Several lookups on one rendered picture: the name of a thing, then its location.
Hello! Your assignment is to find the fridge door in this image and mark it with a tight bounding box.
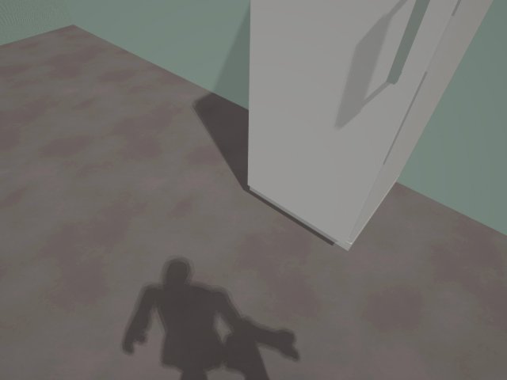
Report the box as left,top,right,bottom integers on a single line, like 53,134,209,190
248,0,458,244

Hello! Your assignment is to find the handle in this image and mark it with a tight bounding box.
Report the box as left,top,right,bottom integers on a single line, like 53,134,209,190
387,0,430,85

